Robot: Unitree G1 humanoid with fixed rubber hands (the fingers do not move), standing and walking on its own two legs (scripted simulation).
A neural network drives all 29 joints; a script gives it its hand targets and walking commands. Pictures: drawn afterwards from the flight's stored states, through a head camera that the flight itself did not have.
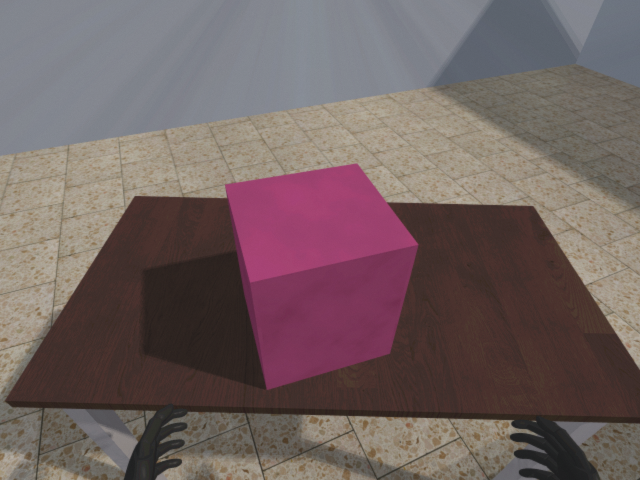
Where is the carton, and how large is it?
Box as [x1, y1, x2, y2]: [225, 163, 417, 389]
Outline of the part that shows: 356,163 225,184 245,299 267,389 389,353 415,256 417,243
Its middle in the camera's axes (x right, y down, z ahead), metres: -0.01 +0.05 +0.60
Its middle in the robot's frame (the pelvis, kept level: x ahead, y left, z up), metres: +0.43 +0.04 +0.03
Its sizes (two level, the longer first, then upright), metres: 0.210 0.200 0.250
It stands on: a table, 0.69 m high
